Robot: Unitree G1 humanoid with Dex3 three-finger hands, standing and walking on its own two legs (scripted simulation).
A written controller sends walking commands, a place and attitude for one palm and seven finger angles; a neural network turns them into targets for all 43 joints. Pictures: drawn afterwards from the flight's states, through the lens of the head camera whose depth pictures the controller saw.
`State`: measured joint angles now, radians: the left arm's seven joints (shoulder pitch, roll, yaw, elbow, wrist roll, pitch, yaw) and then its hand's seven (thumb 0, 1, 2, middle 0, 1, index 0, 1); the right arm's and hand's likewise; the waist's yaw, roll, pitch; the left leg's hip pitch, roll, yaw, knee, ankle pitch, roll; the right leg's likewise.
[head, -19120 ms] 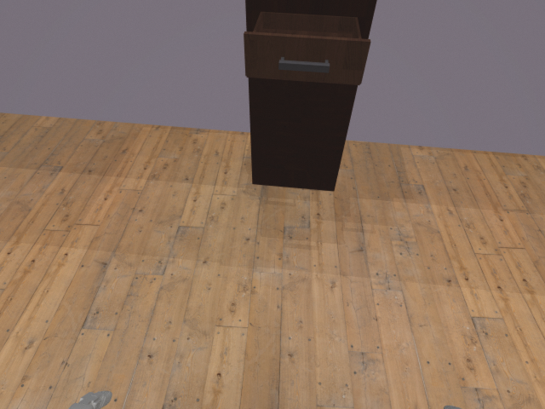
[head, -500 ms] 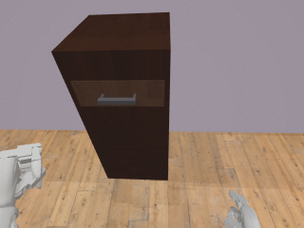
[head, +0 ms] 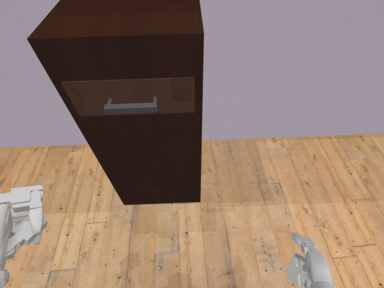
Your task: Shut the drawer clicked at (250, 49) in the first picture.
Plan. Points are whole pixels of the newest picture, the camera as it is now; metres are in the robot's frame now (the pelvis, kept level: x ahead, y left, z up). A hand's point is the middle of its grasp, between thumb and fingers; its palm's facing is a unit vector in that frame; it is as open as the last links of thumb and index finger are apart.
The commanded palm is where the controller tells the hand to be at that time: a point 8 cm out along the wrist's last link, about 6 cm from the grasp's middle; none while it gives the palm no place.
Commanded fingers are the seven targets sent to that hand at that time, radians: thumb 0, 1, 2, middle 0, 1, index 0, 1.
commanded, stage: step back with the hand held close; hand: left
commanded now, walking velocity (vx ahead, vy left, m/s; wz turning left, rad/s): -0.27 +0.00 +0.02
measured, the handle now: (132, 104) +0.61 +0.23 +0.00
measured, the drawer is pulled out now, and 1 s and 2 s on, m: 0.00 0.00 0.00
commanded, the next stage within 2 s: stop stepping back and stand still in 0.86 s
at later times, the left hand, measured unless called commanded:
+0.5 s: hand out of the picture +0.09 +0.25 +0.15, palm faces +0.40 -0.80 -0.44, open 3.3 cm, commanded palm +0.04 +0.29 +0.17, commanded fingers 0.00 0.90 0.90 -1.40 -1.60 -1.40 -1.60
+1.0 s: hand out of the picture +0.02 +0.22 +0.16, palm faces +0.28 -0.85 -0.44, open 3.3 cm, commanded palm -0.03 +0.28 +0.17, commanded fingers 0.00 0.90 0.90 -1.40 -1.60 -1.40 -1.60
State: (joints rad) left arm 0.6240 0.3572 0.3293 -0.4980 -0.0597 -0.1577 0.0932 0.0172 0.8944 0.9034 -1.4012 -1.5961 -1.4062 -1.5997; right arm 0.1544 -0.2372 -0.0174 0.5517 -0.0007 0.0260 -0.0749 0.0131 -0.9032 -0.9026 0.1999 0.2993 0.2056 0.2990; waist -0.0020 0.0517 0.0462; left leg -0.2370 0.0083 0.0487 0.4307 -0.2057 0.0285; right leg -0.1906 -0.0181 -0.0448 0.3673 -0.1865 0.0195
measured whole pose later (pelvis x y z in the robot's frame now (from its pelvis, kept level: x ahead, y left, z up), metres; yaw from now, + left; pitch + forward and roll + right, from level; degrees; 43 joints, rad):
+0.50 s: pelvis -0.09 +0.01 -0.02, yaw +1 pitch -1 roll -2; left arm 0.61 0.34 0.36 -0.60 -0.01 -0.24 0.14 0.02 0.89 0.90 -1.40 -1.60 -1.41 -1.60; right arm 0.20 -0.21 0.00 0.55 -0.01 -0.06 -0.08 0.01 -0.90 -0.90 0.20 0.30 0.21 0.30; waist 0.02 0.02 0.04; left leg -0.46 0.00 0.01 0.68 -0.32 0.03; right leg -0.38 -0.01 -0.03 0.55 -0.16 0.01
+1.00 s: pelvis -0.18 +0.01 -0.02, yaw -4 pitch +2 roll -2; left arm 0.62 0.43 0.37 -0.65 -0.05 -0.27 0.11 0.02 0.89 0.90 -1.41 -1.60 -1.41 -1.60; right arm 0.19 -0.17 0.03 0.67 -0.01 -0.10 -0.08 0.01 -0.90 -0.90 0.20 0.30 0.21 0.30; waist 0.03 -0.01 -0.02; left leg -0.49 0.01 0.03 0.55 -0.04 0.02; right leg -0.12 0.04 -0.01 0.53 -0.42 0.01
